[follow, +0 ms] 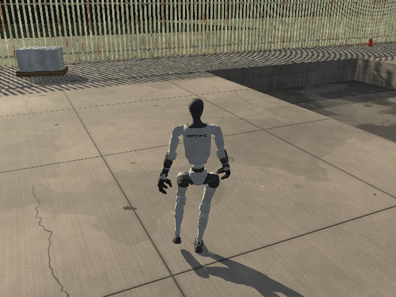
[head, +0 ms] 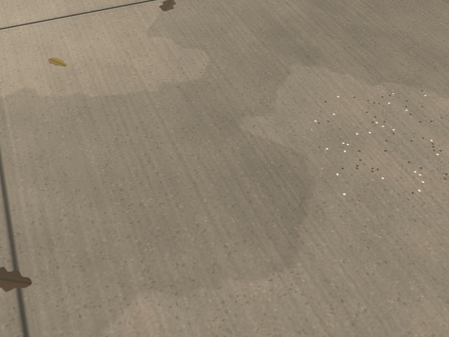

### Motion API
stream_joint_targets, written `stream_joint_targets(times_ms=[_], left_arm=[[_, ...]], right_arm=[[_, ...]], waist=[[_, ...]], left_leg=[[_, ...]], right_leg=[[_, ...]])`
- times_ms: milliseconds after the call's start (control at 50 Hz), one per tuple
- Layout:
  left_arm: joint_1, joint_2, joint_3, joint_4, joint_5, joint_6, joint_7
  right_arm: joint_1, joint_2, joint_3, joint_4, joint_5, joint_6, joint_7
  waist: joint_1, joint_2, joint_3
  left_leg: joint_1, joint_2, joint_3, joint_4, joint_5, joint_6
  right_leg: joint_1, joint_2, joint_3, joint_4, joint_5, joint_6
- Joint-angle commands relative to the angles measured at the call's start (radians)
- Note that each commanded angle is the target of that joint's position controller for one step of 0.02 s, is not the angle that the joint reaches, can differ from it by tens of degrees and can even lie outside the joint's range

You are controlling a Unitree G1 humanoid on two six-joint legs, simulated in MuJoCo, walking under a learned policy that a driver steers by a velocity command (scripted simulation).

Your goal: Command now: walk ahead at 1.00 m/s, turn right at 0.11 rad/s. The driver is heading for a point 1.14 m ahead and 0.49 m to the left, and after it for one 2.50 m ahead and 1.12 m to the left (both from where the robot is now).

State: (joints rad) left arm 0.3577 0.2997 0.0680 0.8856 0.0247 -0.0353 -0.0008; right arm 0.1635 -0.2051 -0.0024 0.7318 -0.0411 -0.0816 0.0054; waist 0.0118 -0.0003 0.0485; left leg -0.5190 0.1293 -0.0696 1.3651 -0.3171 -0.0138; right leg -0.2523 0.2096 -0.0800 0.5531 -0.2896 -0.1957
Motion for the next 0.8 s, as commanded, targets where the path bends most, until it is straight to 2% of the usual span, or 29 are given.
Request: stream_joint_targets(times_ms=[20, 40, 100, 160, 220, 240, 260, 280, 300, 320, 340, 360, 380, 400, 420, 460, 500, 520, 580, 600, 620, 660, 680, 700, 720, 740, 760, 780, 800], left_arm=[[-0.015, 0.080, 0.011, -0.063, -0.008, -0.077, 0.000], [0.013, 0.102, 0.016, -0.055, -0.006, -0.086, -0.007], [0.063, 0.076, 0.007, -0.040, -0.016, -0.104, -0.021], [0.096, 0.090, -0.001, -0.021, -0.014, -0.118, -0.008], [0.067, 0.144, 0.004, -0.027, 0.000, -0.105, 0.028], [0.045, 0.163, 0.010, -0.034, 0.013, -0.090, 0.042], [0.003, 0.182, 0.016, -0.049, 0.027, -0.069, 0.052], [-0.074, 0.204, 0.025, -0.074, 0.037, -0.050, 0.057], [-0.156, 0.201, 0.028, -0.090, 0.029, -0.046, 0.050], [-0.165, -0.009, -0.024, -0.161, 0.038, -0.079, 0.025], [-0.060, -0.009, -0.051, -0.238, -0.001, -0.102, 0.009], [-0.125, 0.062, -0.054, -0.229, 0.016, -0.119, 0.004], [-0.158, 0.086, -0.050, -0.232, 0.019, -0.124, -0.003], [-0.184, 0.074, -0.056, -0.245, 0.038, -0.111, -0.001], [-0.177, 0.065, -0.064, -0.252, 0.055, -0.085, -0.003], [-0.199, 0.048, -0.078, -0.278, 0.061, -0.044, -0.010], [-0.316, 0.044, -0.088, -0.335, 0.042, -0.043, -0.018], [-0.359, 0.023, -0.097, -0.351, 0.034, -0.048, -0.020], [-0.411, 0.002, -0.105, -0.368, 0.014, -0.049, -0.014], [-0.504, 0.014, -0.074, -0.418, -0.028, -0.092, -0.001], [-0.502, 0.050, -0.055, -0.428, -0.047, -0.104, 0.008], [-0.390, 0.116, -0.017, -0.409, -0.045, -0.115, 0.029], [-0.175, 0.135, -0.001, -0.360, -0.032, -0.114, 0.038], [0.001, 0.148, -0.006, -0.316, -0.013, -0.097, 0.038], [0.024, 0.148, -0.018, -0.329, 0.034, -0.082, 0.024], [-0.071, 0.171, 0.008, -0.323, 0.004, -0.064, 0.017], [-0.166, 0.083, -0.002, -0.362, -0.002, -0.047, 0.029], [-0.218, 0.032, -0.020, -0.359, -0.007, -0.030, 0.040], [-0.262, 0.027, -0.027, -0.352, -0.009, -0.020, 0.043]], right_arm=[[0.077, -0.119, -0.023, -0.015, 0.005, 0.039, 0.021], [0.022, -0.106, -0.017, -0.039, 0.016, 0.043, 0.026], [-0.096, -0.090, -0.011, -0.060, 0.037, 0.031, 0.040], [-0.159, -0.088, -0.008, -0.071, 0.046, 0.018, 0.052], [-0.079, -0.150, -0.028, -0.034, 0.032, 0.020, 0.053], [0.010, -0.182, -0.040, -0.007, 0.030, 0.028, 0.049], [0.173, -0.222, -0.058, 0.040, 0.032, 0.034, 0.043], [0.394, -0.259, -0.082, 0.105, 0.034, 0.040, 0.035], [0.551, -0.295, -0.110, 0.142, 0.034, 0.049, 0.022], [0.470, -0.322, -0.117, 0.156, 0.034, 0.063, 0.019], [0.350, -0.351, -0.120, 0.104, 0.022, 0.065, 0.019], [0.286, -0.268, -0.113, 0.063, 0.016, 0.063, 0.012], [0.260, -0.215, -0.100, 0.076, 0.018, 0.060, 0.009], [0.250, -0.206, -0.094, 0.087, 0.024, 0.050, 0.007], [0.243, -0.213, -0.091, 0.083, 0.028, 0.036, -0.001], [0.237, -0.220, -0.086, 0.082, 0.037, 0.011, 0.003], [0.249, -0.246, -0.095, 0.078, 0.042, 0.000, 0.000], [0.261, -0.243, -0.097, 0.084, 0.048, 0.005, -0.001], [0.356, -0.258, -0.115, 0.105, 0.060, 0.031, 0.000], [0.374, -0.167, -0.094, 0.091, 0.115, 0.036, -0.025], [0.357, -0.189, -0.093, 0.095, 0.108, 0.039, -0.034], [0.234, -0.241, -0.109, 0.047, 0.091, 0.046, -0.049], [0.158, -0.233, -0.108, 0.007, 0.077, 0.048, -0.049], [0.218, -0.089, -0.068, -0.025, 0.032, 0.061, -0.047], [0.435, -0.085, -0.052, -0.056, 0.043, 0.058, -0.033], [0.482, -0.178, -0.060, -0.061, 0.070, 0.069, -0.018], [0.351, -0.230, -0.076, -0.075, 0.080, 0.085, -0.021], [0.245, -0.253, -0.091, -0.097, 0.076, 0.102, -0.030], [0.213, -0.248, -0.099, -0.113, 0.076, 0.118, -0.037]], waist=[[-0.050, 0.102, 0.057], [-0.027, 0.053, 0.065], [0.036, 0.022, 0.074], [0.056, -0.007, 0.061], [-0.012, -0.097, -0.037], [-0.066, -0.128, -0.086], [-0.153, -0.142, -0.150], [-0.267, -0.135, -0.210], [-0.369, -0.045, -0.211], [-0.192, 0.290, -0.148], [-0.096, 0.291, -0.337], [-0.111, 0.040, -0.225], [-0.059, -0.095, -0.100], [-0.019, -0.136, -0.032], [0.011, -0.136, 0.001], [0.036, -0.089, 0.051], [0.010, -0.051, 0.102], [-0.009, -0.037, 0.092], [-0.098, 0.045, -0.028], [-0.123, 0.019, -0.069], [-0.094, 0.047, -0.088], [0.001, 0.126, -0.150], [0.108, 0.157, -0.285], [0.113, 0.013, -0.469], [0.018, -0.293, -0.656], [-0.015, -0.309, -0.690], [0.013, -0.191, -0.548], [0.009, -0.074, -0.372], [-0.022, -0.056, -0.249]], left_leg=[[-0.106, 0.067, 0.036, -0.158, 0.065, 0.001], [-0.133, 0.059, 0.057, -0.249, 0.142, 0.014], [-0.105, -0.004, 0.118, -0.522, 0.389, 0.077], [-0.051, -0.074, 0.188, -0.713, 0.557, 0.129], [0.041, -0.185, 0.246, -0.762, 0.480, 0.155], [0.117, -0.225, 0.258, -0.749, 0.403, 0.164], [0.252, -0.258, 0.255, -0.728, 0.319, 0.182], [0.429, -0.244, 0.204, -0.744, 0.239, 0.220], [0.592, -0.184, 0.100, -0.805, 0.165, 0.285], [0.810, -0.042, -0.201, -0.702, 0.347, 0.363], [0.949, 0.121, -0.710, -0.987, -0.036, 0.537], [0.813, 0.133, -0.755, -1.141, -0.235, 0.482], [0.613, 0.104, -0.668, -1.170, -0.215, 0.425], [0.465, 0.053, -0.575, -1.174, -0.103, 0.389], [0.351, 0.007, -0.508, -1.184, -0.043, 0.376], [0.168, -0.071, -0.385, -1.219, 0.031, 0.356], [0.087, -0.119, -0.298, -1.208, 0.471, 0.331], [0.090, -0.158, -0.240, -1.155, 0.665, 0.286], [0.245, -0.220, -0.202, -1.007, 0.914, 0.151], [0.222, -0.234, -0.307, -0.973, 0.667, 0.112], [0.265, -0.224, -0.341, -0.951, 0.634, 0.096], [0.294, -0.238, -0.344, -0.756, 0.660, 0.038], [0.241, -0.274, -0.304, -0.514, 0.586, -0.001], [0.075, -0.328, -0.195, -0.195, -0.230, -0.028], [-0.076, -0.340, -0.208, 0.097, -0.523, -0.044], [-0.165, -0.203, -0.175, 0.290, -0.371, -0.068], [-0.227, -0.138, -0.106, 0.247, -0.262, -0.079], [-0.244, -0.111, -0.045, 0.198, -0.179, -0.090], [-0.214, -0.087, -0.030, 0.161, -0.157, -0.099]], right_leg=[[-0.050, -0.318, 0.328, -0.405, 0.222, -0.073], [-0.029, -0.305, 0.269, -0.435, 0.295, -0.045], [0.055, -0.236, 0.073, -0.459, 0.561, 0.067], [0.208, -0.281, -0.007, -0.513, 0.800, 0.118], [0.410, -0.331, -0.072, -0.360, 1.302, 0.172], [0.444, -0.354, -0.084, -0.236, 1.449, 0.185], [0.430, -0.369, -0.090, -0.025, 1.530, 0.189], [0.340, -0.375, -0.083, 0.279, 1.492, 0.183], [0.142, -0.264, -0.111, 0.749, 1.051, 0.173], [-0.390, -0.082, -0.011, 1.138, -0.180, 0.203], [-0.624, -0.098, 0.191, 1.217, -0.206, 0.203], [-0.636, -0.178, 0.226, 1.096, -0.082, 0.173], [-0.581, -0.226, 0.212, 0.960, -0.010, 0.170], [-0.527, -0.255, 0.199, 0.880, -0.020, 0.185], [-0.471, -0.277, 0.190, 0.824, -0.026, 0.206], [-0.393, -0.314, 0.145, 0.656, -0.030, 0.237], [-0.335, -0.300, 0.077, 0.445, 0.091, 0.261], [-0.287, -0.276, 0.055, 0.333, 0.192, 0.260], [-0.189, -0.159, 0.016, 0.100, 0.376, 0.228], [-0.094, -0.086, 0.102, -0.054, 0.376, 0.236], [-0.040, -0.068, 0.111, -0.122, 0.400, 0.236], [0.105, -0.102, 0.139, -0.205, 0.521, 0.224], [0.344, -0.188, 0.180, -0.197, 0.658, 0.193], [0.641, -0.469, 0.377, 0.013, 1.026, 0.111], [0.820, -0.754, 0.735, 0.061, 1.323, -0.066], [0.774, -0.815, 0.852, -0.005, 0.887, -0.177], [0.629, -0.685, 0.694, -0.082, 0.549, -0.141], [0.437, -0.592, 0.528, -0.131, 0.453, -0.076], [0.260, -0.536, 0.427, -0.172, 0.479, -0.051]])
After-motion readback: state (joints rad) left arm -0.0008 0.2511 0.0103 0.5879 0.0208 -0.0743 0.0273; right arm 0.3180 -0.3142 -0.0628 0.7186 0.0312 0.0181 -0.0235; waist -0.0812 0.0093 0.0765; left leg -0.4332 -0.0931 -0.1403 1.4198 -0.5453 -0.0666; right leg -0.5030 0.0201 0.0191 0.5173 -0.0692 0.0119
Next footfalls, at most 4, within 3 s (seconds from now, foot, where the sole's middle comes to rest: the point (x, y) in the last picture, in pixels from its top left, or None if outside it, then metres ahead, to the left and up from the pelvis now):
0.30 left None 0.48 0.13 -0.75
0.70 right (194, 212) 0.92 0.13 -0.75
1.14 left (130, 262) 0.72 0.32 -0.75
1.56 right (73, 167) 1.11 0.59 -0.75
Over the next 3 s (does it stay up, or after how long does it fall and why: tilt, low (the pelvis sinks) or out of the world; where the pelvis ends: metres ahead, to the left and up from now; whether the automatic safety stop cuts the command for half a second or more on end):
stays up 1.20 0.73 0.01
